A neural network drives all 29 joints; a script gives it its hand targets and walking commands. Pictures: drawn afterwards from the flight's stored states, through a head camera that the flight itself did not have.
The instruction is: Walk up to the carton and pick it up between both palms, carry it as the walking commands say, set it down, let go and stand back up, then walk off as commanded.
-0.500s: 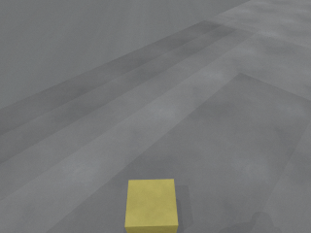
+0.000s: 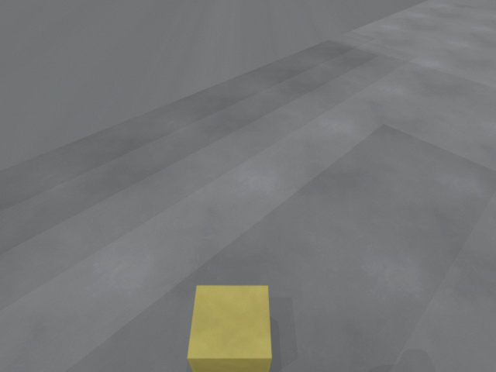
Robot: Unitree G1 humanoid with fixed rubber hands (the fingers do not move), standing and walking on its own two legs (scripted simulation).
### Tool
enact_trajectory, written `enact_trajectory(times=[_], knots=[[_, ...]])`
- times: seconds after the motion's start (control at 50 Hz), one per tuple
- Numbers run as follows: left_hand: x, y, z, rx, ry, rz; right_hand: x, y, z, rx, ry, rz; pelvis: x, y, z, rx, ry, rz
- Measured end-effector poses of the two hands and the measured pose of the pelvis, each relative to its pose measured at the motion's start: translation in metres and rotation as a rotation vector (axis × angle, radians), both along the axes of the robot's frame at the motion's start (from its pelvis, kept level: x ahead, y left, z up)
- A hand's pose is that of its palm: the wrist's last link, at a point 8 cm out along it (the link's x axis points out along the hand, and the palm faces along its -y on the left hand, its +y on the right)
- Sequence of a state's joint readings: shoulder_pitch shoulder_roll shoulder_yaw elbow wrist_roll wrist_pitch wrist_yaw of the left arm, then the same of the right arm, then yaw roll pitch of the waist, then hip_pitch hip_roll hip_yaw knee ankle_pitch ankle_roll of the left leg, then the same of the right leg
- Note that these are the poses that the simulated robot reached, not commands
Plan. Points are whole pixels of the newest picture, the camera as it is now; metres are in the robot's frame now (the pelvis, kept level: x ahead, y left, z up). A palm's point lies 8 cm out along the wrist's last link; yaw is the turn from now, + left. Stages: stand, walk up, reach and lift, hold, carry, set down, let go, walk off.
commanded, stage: walk off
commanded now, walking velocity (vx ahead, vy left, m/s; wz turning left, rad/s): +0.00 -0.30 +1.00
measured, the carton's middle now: (232, 332) +0.44 +0.07 -0.66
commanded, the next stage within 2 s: none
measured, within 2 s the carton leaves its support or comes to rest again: neither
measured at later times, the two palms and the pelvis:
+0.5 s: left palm out of the picture -0.10 +0.10 -0.14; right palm out of the picture +0.14 -0.39 -0.13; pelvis -0.03 -0.17 -0.02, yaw +30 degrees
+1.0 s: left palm out of the picture -0.07 -0.04 -0.12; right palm (487, 321) +0.27 -0.47 -0.14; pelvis +0.05 -0.31 -0.01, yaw +50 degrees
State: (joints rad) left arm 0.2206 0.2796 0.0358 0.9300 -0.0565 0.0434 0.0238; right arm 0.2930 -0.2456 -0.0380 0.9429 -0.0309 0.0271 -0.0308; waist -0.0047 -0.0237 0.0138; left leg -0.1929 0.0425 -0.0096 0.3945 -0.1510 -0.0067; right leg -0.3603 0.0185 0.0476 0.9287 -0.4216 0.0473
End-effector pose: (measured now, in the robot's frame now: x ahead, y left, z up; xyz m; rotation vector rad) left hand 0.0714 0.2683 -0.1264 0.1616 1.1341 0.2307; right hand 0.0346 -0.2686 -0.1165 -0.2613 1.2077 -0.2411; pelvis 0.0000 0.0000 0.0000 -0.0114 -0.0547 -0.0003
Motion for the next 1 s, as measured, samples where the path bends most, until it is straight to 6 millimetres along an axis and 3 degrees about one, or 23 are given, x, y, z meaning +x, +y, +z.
enact_trajectory(times=[0.06, 0.14, 0.2, 0.28, 0.34, 0.44, 0.54, 0.6, 0.66, 0.72, 0.78, 0.86, 0.92, 1.0], knots=[[-0.008, -0.021, -0.003, -0.008, -0.001, 0.017, -0.010, -0.021, -0.005, 0.000, 0.034, 0.012, -0.007, -0.021, -0.003, 0.000, 0.006, 0.021], [-0.027, -0.055, -0.007, -0.006, -0.001, 0.058, -0.009, -0.059, -0.015, 0.006, 0.057, 0.045, -0.016, -0.060, -0.011, 0.009, 0.025, 0.070], [-0.058, -0.082, -0.008, 0.007, 0.021, 0.126, 0.005, -0.086, -0.026, 0.018, 0.056, 0.099, -0.021, -0.091, -0.016, 0.022, 0.023, 0.135], [-0.104, -0.111, 0.001, 0.011, 0.042, 0.251, 0.039, -0.106, -0.019, 0.014, 0.047, 0.213, -0.024, -0.121, -0.008, 0.027, 0.020, 0.254], [-0.126, -0.130, 0.000, 0.011, 0.052, 0.316, 0.065, -0.115, -0.015, 0.012, 0.016, 0.280, -0.026, -0.139, -0.007, 0.020, 0.028, 0.317], [-0.148, -0.156, -0.007, 0.005, 0.013, 0.441, 0.091, -0.124, -0.013, -0.010, 0.047, 0.423, -0.031, -0.164, -0.011, -0.019, 0.053, 0.456], [-0.183, -0.183, -0.027, -0.026, 0.018, 0.547, 0.118, -0.121, -0.012, -0.042, 0.028, 0.544, -0.036, -0.180, -0.021, -0.062, 0.054, 0.569], [-0.199, -0.197, -0.042, -0.045, 0.035, 0.578, 0.124, -0.121, -0.016, -0.051, 0.006, 0.575, -0.039, -0.186, -0.030, -0.063, 0.037, 0.597], [-0.197, -0.208, -0.032, -0.050, 0.037, 0.576, 0.116, -0.140, -0.009, -0.079, 0.033, 0.572, -0.038, -0.197, -0.022, -0.060, 0.041, 0.613], [-0.178, -0.214, -0.016, -0.052, -0.025, 0.588, 0.111, -0.165, 0.003, -0.127, 0.095, 0.590, -0.031, -0.213, -0.010, -0.069, 0.064, 0.652], [-0.157, -0.221, -0.006, -0.038, -0.081, 0.605, 0.121, -0.184, 0.008, -0.145, 0.126, 0.620, -0.021, -0.231, -0.006, -0.076, 0.082, 0.688], [-0.133, -0.240, -0.001, -0.009, -0.121, 0.623, 0.151, -0.201, -0.001, -0.123, 0.115, 0.663, -0.001, -0.259, -0.010, -0.062, 0.087, 0.723], [-0.124, -0.263, 0.000, 0.024, -0.124, 0.665, 0.186, -0.210, -0.016, -0.090, 0.102, 0.714, 0.021, -0.284, -0.019, -0.038, 0.093, 0.770], [-0.143, -0.310, 0.011, 0.051, -0.075, 0.771, 0.236, -0.200, -0.025, -0.036, 0.073, 0.820, 0.046, -0.310, -0.015, -0.005, 0.085, 0.872]])
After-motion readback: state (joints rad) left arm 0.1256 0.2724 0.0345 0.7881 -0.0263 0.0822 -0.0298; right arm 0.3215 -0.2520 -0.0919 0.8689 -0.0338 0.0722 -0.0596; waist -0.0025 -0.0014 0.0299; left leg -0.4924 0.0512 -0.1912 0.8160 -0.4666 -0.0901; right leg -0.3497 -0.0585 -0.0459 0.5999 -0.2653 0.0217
